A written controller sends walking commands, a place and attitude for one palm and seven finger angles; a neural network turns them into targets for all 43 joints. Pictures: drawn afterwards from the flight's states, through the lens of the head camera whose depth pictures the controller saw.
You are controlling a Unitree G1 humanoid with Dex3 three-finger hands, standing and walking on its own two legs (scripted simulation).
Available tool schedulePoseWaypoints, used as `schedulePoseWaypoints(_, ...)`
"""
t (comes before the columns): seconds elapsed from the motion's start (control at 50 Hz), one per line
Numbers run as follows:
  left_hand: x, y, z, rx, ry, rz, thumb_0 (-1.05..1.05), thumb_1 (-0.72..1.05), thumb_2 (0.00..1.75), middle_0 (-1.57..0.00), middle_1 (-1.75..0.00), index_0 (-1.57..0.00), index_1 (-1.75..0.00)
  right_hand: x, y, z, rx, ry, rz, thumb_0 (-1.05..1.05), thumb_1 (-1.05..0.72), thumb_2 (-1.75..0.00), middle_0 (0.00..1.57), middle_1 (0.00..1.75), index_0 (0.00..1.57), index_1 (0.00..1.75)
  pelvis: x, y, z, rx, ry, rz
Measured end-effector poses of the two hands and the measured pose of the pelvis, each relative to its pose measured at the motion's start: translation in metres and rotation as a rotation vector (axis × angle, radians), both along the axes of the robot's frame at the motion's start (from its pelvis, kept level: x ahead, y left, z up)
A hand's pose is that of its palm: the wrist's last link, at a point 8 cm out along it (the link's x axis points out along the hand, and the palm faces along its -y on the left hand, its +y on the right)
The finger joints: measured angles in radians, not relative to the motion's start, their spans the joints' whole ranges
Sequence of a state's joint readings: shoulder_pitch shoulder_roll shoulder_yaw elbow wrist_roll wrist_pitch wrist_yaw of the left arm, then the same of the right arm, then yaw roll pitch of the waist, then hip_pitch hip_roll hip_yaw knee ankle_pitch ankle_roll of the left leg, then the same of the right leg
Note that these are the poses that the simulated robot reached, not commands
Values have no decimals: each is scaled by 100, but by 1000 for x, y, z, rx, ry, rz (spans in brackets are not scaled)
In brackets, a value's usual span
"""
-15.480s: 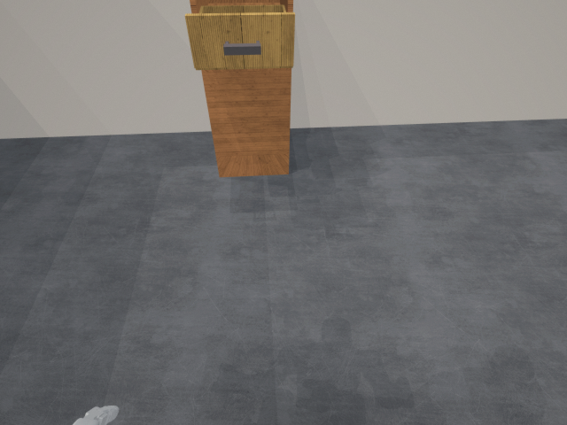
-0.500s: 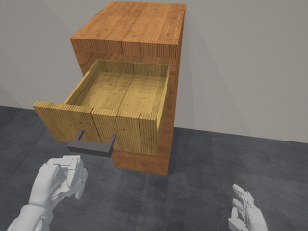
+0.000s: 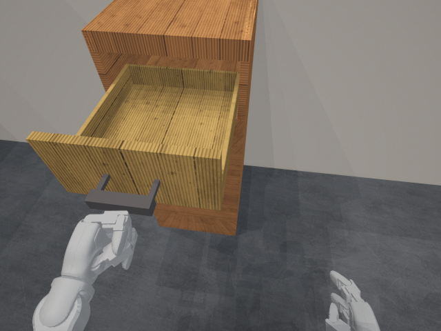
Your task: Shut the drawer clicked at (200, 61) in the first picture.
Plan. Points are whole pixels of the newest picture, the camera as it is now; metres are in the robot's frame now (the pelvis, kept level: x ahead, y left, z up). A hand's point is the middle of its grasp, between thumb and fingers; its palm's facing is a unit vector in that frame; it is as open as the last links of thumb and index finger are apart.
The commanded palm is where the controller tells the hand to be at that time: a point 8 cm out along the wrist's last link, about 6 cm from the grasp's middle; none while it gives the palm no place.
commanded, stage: bring the fist close to the handle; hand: left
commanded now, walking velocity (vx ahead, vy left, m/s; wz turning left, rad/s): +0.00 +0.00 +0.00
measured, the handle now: (125, 192) +0.34 +0.19 +0.08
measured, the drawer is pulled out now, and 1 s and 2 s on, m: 0.29 0.25 0.13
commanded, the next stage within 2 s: push the drawer shut in 0.26 s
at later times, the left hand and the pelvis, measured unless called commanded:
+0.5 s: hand (133, 239) +0.25 +0.15 +0.08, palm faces -0.08 -0.99 -0.07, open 3.3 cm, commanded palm +0.23 +0.21 +0.08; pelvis +0.00 -0.01 +0.00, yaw +1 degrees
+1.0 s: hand (141, 213) +0.30 +0.15 +0.08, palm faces -0.10 -0.99 -0.06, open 3.2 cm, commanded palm +0.28 +0.20 +0.08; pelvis +0.00 -0.01 +0.00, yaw +1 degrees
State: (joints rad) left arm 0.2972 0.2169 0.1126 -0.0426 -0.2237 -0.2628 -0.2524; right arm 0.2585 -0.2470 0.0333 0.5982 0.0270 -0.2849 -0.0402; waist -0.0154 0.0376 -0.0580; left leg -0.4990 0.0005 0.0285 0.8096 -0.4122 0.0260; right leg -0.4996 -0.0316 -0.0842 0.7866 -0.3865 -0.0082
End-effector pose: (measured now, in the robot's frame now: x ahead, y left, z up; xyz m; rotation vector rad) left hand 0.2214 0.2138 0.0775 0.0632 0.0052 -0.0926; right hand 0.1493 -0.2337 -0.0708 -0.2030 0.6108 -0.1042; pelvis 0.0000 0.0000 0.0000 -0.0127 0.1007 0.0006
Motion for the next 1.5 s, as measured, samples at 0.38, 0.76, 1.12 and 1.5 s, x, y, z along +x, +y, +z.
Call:
schedulePoseWaypoints(0.38, 1, -3, 3, 6, -8, 17, 2, 90, 90, -140, -160, -140, -160, 7, -14, 0, 1, -5, -4, 1, -90, -90, 20, 30, 20, 30, 1, -11, -1, 2, 4, 6)
schedulePoseWaypoints(0.76, 35, 1, 0, 5, 2, 5, -1, 81, 90, -140, -160, -140, -160, -1, -24, -10, -8, 67, -19, 1, -90, -90, 20, 30, 20, 30, -1, -17, 1, 5, 9, 16)
schedulePoseWaypoints(1.12, 68, -7, 1, -5, -9, -9, 2, 85, 93, -140, -160, -140, -160, -18, -21, -12, 0, 116, -40, 1, -90, -90, 20, 30, 20, 30, -6, -13, 3, 10, 4, 4)
schedulePoseWaypoints(1.5, 118, -12, 1, -10, -3, -13, 1, 85, 94, -140, -160, -140, -160, -54, -22, -26, -14, 257, -72, 1, -90, -90, 20, 30, 20, 30, -15, -8, 1, 9, 25, 4)
